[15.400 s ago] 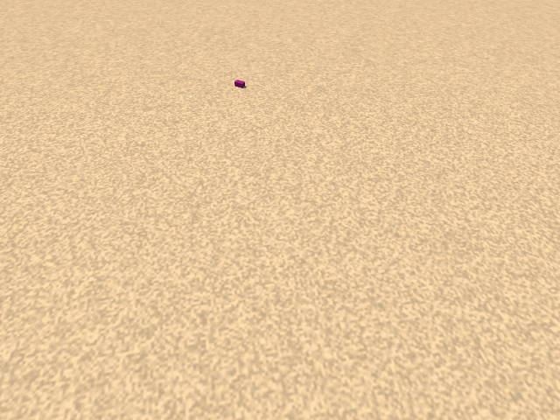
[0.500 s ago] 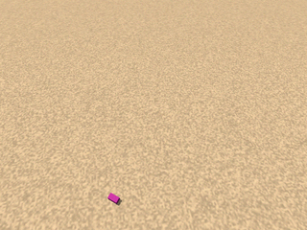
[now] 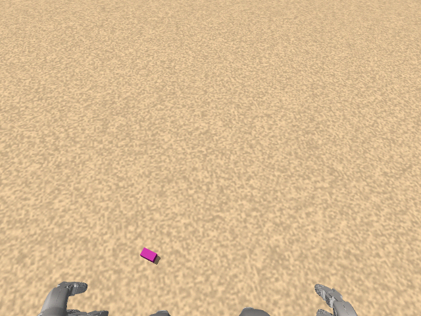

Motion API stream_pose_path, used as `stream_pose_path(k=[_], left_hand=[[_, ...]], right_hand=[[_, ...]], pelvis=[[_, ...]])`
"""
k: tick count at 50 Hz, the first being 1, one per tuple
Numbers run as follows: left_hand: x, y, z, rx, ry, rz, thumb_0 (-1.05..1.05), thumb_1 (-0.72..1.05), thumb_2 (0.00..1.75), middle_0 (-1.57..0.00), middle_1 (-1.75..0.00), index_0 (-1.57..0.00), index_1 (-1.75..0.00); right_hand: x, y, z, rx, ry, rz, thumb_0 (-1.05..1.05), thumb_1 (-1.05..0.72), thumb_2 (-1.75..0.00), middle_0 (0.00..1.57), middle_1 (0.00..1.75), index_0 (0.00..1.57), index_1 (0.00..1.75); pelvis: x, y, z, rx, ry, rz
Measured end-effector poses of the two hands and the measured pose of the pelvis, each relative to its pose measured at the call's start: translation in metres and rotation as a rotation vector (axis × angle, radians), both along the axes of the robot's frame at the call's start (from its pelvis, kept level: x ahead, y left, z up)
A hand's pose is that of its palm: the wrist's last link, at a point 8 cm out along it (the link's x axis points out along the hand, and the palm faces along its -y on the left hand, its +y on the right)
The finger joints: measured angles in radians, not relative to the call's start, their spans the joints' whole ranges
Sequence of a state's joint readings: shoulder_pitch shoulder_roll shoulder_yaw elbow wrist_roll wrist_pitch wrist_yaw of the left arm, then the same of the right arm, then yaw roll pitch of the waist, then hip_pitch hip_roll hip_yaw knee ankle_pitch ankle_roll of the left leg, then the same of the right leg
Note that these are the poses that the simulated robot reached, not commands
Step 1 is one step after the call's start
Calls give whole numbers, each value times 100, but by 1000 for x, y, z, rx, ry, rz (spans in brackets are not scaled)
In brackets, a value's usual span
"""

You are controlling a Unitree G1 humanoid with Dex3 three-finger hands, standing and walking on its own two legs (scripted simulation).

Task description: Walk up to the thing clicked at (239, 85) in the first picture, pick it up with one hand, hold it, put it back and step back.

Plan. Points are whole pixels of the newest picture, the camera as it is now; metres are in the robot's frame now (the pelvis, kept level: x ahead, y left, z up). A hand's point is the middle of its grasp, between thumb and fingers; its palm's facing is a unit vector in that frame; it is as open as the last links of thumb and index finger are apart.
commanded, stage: rise first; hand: left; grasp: from above
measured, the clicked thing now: (148, 255) +0.40 +0.23 -0.73
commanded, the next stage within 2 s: none
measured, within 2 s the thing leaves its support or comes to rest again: neither
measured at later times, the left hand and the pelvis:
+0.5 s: hand out of the picture +0.11 +0.27 -0.23, palm faces -0.09 -0.78 -0.61, open 14.0 cm; pelvis -0.02 +0.01 -0.07, yaw +0 degrees
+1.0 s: hand (111, 279) +0.26 +0.29 -0.42, palm faces -0.11 -0.36 -0.93, open 13.8 cm; pelvis -0.08 -0.01 -0.26, yaw -2 degrees
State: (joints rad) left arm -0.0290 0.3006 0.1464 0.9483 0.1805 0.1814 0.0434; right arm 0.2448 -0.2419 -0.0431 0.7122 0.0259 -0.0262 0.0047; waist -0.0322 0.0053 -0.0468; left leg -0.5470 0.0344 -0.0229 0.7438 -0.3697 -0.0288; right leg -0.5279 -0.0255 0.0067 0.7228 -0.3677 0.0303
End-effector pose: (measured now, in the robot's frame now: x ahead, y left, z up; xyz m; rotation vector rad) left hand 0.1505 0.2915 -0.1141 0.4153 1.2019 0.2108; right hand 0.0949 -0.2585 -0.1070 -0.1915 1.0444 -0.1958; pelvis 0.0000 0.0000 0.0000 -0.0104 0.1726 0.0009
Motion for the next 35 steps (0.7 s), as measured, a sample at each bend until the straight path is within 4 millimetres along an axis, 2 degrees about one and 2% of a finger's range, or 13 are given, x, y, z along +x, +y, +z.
stream_pose_path(k=[5,10,19,26,30,35], left_hand=[[-13,2,-23,46,38,2,0,-24,86,-26,-80,-25,-82],[-19,7,-40,121,17,5,0,-38,90,-25,-82,-22,-86],[-30,7,-50,181,34,16,0,-48,97,-19,-87,-14,-93],[-38,7,-66,247,59,-9,0,-51,99,-17,-91,-12,-96],[-34,12,-87,325,82,-47,0,-51,98,-17,-91,-13,-96],[-11,22,-126,475,90,-107,0,-51,97,-17,-93,-13,-97]], right_hand=[[13,4,-11,-14,-49,39,1,-93,-90,20,30,20,30],[29,9,-26,-29,-84,76,1,-92,-90,20,30,20,30],[51,25,-42,-36,-147,95,1,-86,-89,20,30,20,30],[54,31,-57,-42,-184,105,1,-85,-88,20,30,20,30],[51,29,-74,-61,-183,120,1,-85,-88,20,30,20,30],[42,20,-115,-91,-146,147,1,-86,-89,20,30,20,30]], pelvis=[[-3,4,-18,-5,55,-2],[-8,5,-38,-10,94,-1],[-17,6,-55,-23,134,6],[-23,6,-72,-27,167,10],[-29,6,-89,-28,202,12],[-39,4,-125,-27,277,12]])
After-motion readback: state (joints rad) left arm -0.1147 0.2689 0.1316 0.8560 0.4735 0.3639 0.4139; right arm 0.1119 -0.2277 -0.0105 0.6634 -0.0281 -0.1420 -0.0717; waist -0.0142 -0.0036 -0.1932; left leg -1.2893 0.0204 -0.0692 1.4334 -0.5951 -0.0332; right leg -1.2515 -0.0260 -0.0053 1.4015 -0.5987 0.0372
